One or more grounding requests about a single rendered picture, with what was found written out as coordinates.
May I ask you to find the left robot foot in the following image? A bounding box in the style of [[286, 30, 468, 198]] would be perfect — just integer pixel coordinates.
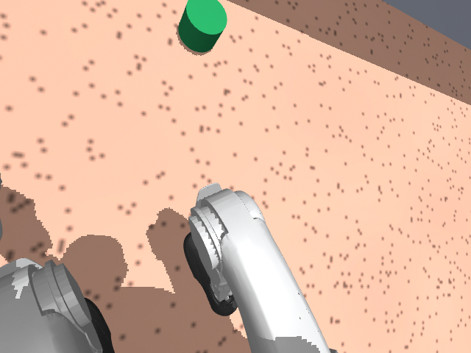
[[84, 297, 115, 353]]

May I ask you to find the right robot foot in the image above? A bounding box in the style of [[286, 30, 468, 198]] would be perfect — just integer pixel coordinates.
[[183, 232, 238, 316]]

